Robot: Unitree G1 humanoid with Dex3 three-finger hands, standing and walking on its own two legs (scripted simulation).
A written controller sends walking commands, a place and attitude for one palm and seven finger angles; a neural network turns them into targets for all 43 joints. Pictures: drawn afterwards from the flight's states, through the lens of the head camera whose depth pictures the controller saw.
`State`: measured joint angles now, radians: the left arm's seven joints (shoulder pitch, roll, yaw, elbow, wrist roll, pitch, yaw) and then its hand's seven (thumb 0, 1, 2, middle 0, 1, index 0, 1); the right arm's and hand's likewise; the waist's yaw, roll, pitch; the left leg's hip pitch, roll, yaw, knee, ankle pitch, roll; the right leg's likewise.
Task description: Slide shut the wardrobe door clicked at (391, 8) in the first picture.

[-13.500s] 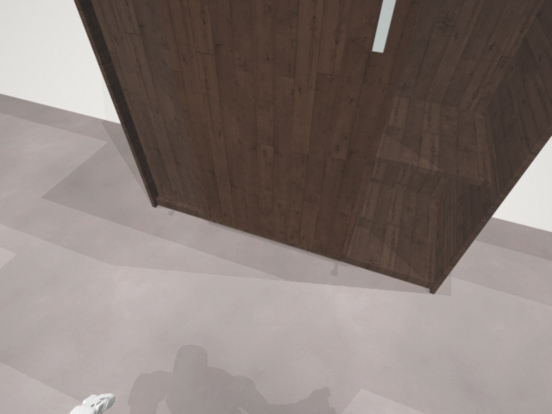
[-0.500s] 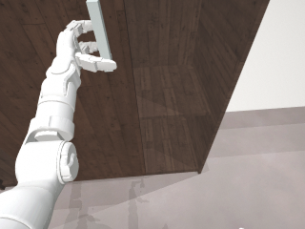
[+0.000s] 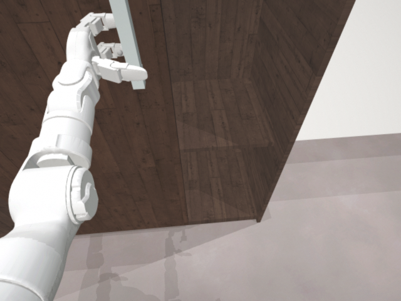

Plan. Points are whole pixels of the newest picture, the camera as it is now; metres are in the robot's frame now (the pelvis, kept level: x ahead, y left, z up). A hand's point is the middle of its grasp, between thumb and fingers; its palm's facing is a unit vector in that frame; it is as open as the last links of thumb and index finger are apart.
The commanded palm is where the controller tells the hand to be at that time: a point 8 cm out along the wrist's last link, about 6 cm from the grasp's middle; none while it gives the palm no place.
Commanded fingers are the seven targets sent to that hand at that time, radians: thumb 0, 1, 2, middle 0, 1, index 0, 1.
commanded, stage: slide the fingers in behind the handle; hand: left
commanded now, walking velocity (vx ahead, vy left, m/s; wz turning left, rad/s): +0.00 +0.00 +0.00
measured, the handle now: (130, 38) +0.54 +0.12 +0.26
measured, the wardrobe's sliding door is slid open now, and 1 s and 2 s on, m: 0.36 0.36 0.36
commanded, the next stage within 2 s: grip the handle and tug to test in 1.76 s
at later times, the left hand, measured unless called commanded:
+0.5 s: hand (123, 59) +0.47 +0.13 +0.25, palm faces +0.06 -1.00 +0.01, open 14.0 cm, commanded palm +0.45 +0.18 +0.25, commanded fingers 0.00 -0.50 0.30 -0.30 -1.20 -0.30 -1.20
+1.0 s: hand (137, 53) +0.49 +0.10 +0.25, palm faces +0.04 -1.00 +0.02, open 14.0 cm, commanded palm +0.46 +0.16 +0.25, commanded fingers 0.00 -0.50 0.30 -0.30 -1.20 -0.30 -1.20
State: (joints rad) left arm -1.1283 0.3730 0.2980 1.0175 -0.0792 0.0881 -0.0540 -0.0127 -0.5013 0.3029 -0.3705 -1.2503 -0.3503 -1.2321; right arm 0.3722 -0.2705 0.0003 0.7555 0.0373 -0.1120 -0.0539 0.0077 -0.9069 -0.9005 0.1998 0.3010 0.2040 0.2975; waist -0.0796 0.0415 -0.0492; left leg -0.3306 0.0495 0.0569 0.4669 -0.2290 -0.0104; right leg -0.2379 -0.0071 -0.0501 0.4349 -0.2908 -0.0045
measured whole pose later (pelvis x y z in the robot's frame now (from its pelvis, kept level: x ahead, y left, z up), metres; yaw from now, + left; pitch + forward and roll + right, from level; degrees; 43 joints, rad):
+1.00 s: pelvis +0.00 +0.00 +0.00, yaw -1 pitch +5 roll +0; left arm -1.03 0.27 0.26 0.81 -0.11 0.16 0.02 -0.01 -0.50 0.30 -0.30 -1.20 -0.30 -1.20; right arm 0.35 -0.26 0.00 0.74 0.04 -0.10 -0.04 0.01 -0.91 -0.90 0.20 0.30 0.20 0.30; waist -0.07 0.05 -0.06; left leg -0.30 0.05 0.07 0.45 -0.23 -0.01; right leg -0.22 -0.01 -0.04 0.42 -0.29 -0.01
